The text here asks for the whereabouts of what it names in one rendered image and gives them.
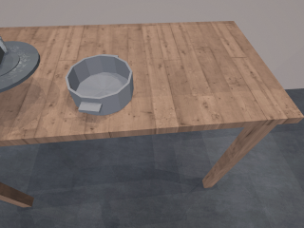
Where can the lid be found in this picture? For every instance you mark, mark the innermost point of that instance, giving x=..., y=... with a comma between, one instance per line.
x=18, y=64

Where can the pot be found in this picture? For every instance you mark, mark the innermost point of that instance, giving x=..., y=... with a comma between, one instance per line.
x=101, y=84

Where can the table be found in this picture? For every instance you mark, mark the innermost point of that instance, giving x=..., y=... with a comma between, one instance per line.
x=187, y=76

